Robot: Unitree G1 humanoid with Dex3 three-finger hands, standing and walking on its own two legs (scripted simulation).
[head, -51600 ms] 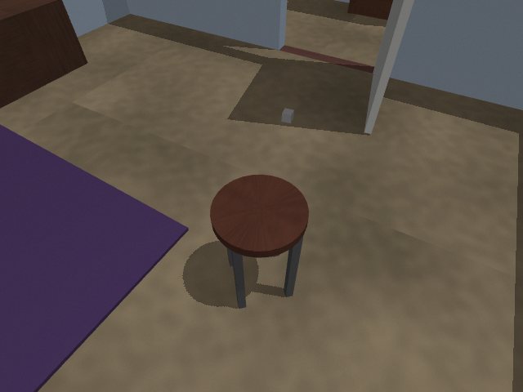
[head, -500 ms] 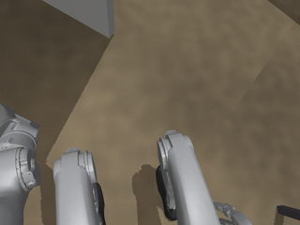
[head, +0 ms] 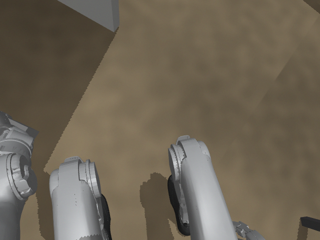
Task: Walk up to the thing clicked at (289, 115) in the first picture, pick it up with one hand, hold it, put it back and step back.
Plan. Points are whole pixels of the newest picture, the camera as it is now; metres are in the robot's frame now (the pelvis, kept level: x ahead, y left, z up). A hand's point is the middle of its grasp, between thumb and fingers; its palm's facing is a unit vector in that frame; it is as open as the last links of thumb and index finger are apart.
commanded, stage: lower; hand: left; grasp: from above
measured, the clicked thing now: (16, 135) +0.41 +0.32 -0.20
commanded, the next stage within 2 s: rest in 0.38 s
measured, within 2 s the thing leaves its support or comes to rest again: rests again in 1.40 s
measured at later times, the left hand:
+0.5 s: hand (20, 135) +0.41 +0.32 -0.21, palm faces -0.20 -0.39 -0.90, open 9.0 cm
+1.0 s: hand (27, 137) +0.42 +0.32 -0.25, palm faces -0.24 -0.40 -0.89, open 9.1 cm
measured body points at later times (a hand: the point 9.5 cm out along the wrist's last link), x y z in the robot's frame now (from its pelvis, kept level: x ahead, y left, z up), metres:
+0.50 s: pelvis +0.00 +0.00 -0.03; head +0.25 +0.05 +0.35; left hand +0.42 +0.33 -0.16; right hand +0.01 -0.26 -0.13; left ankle +0.08 +0.14 -0.31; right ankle +0.10 -0.14 -0.31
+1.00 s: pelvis +0.00 +0.01 -0.04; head +0.26 +0.07 +0.32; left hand +0.43 +0.33 -0.20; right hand +0.01 -0.25 -0.12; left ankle +0.08 +0.14 -0.31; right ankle +0.10 -0.14 -0.31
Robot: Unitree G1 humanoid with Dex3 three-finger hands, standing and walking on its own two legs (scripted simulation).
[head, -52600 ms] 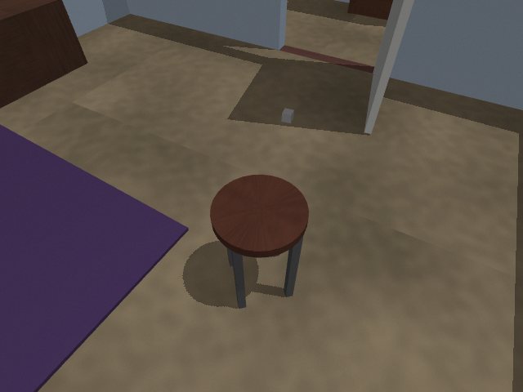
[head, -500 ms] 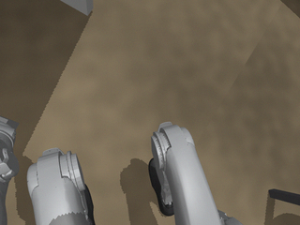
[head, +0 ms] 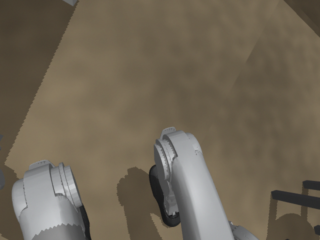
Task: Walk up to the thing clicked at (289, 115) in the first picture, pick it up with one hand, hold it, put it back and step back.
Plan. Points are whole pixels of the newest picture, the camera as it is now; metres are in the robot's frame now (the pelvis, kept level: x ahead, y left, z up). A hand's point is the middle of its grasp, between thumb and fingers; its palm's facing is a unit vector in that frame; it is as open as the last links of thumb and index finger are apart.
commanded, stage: rest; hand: left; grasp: from above
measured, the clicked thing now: out of the picture +0.39 +0.35 -0.25
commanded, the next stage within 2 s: open in 0.66 s
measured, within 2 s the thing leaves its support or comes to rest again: rests again in 0.40 s
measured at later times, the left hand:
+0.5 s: hand out of the picture +0.39 +0.35 -0.23, palm faces -0.18 -0.43 -0.89, open 9.0 cm
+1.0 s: hand out of the picture +0.39 +0.34 -0.24, palm faces -0.19 -0.42 -0.89, open 9.4 cm
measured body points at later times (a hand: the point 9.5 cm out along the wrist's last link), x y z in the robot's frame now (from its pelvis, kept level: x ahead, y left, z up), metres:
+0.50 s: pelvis -0.01 +0.01 +0.00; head +0.25 +0.11 +0.35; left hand +0.40 +0.36 -0.18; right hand +0.01 -0.25 -0.06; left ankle +0.07 +0.14 -0.27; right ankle +0.11 -0.14 -0.27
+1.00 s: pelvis -0.01 +0.01 +0.00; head +0.25 +0.11 +0.35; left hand +0.40 +0.36 -0.19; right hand +0.01 -0.24 -0.05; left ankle +0.07 +0.14 -0.27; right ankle +0.11 -0.14 -0.27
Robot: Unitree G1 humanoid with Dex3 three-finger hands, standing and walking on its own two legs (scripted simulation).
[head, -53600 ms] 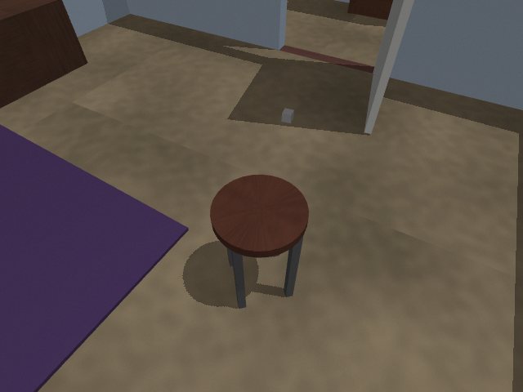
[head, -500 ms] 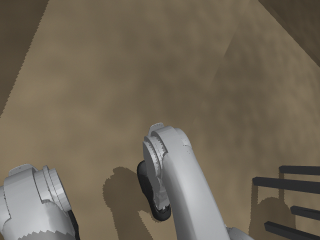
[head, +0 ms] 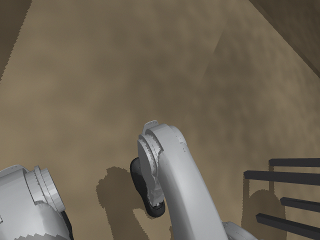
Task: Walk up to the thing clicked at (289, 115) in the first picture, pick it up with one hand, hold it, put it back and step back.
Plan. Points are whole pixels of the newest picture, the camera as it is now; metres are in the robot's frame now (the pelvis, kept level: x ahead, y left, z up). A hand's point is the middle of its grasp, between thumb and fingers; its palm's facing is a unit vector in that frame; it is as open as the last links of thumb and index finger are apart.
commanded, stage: open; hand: left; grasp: from above
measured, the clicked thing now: out of the picture +0.39 +0.37 -0.27
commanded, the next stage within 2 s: withdraw in 0.80 s
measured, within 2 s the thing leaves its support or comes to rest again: neither
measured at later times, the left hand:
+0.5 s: hand out of the picture +0.38 +0.36 -0.24, palm faces -0.17 -0.43 -0.89, open 12.8 cm
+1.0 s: hand out of the picture +0.38 +0.36 -0.24, palm faces -0.16 -0.43 -0.89, open 13.5 cm
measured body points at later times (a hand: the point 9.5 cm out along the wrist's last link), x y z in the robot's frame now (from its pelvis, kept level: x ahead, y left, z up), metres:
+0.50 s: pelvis +0.00 +0.00 +0.00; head +0.26 +0.13 +0.35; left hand +0.39 +0.38 -0.19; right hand +0.04 -0.25 -0.05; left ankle +0.07 +0.13 -0.27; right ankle +0.13 -0.14 -0.27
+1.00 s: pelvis +0.00 +0.00 +0.01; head +0.27 +0.12 +0.34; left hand +0.39 +0.38 -0.19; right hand +0.03 -0.25 -0.04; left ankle +0.07 +0.13 -0.27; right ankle +0.13 -0.14 -0.27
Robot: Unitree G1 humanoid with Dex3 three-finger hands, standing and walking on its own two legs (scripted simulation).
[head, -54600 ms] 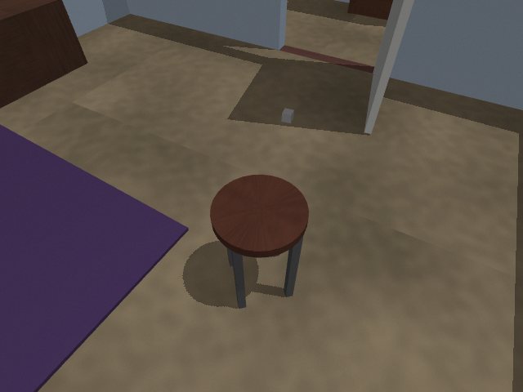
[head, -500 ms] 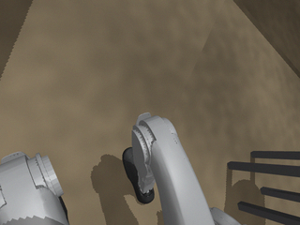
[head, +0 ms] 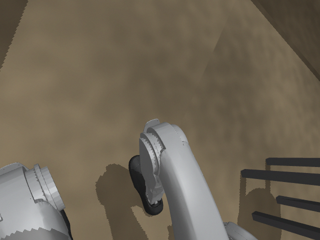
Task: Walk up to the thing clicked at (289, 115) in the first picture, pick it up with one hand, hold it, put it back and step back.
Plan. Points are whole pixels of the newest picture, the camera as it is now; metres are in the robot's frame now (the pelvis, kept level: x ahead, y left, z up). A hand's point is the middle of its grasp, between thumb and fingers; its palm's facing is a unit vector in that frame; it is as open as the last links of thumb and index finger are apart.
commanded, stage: withdraw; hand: left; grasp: from above
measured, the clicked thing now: out of the picture +0.39 +0.37 -0.28
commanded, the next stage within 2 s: home in 0.70 s
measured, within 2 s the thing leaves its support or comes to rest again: neither
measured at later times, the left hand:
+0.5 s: hand out of the picture +0.37 +0.39 -0.07, palm faces -0.39 -0.27 -0.88, open 13.8 cm
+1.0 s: hand out of the picture +0.36 +0.37 -0.12, palm faces -0.39 -0.17 -0.91, open 12.5 cm
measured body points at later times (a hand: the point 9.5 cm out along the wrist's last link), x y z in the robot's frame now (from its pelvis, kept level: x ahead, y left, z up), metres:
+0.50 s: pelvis +0.00 -0.01 +0.05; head +0.20 +0.07 +0.45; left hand +0.38 +0.40 -0.02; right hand +0.16 -0.25 -0.07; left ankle +0.07 +0.13 -0.27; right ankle +0.13 -0.14 -0.27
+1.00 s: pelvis +0.01 -0.01 +0.02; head +0.22 +0.09 +0.40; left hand +0.37 +0.38 -0.07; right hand +0.12 -0.29 -0.09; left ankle +0.07 +0.13 -0.27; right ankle +0.13 -0.14 -0.27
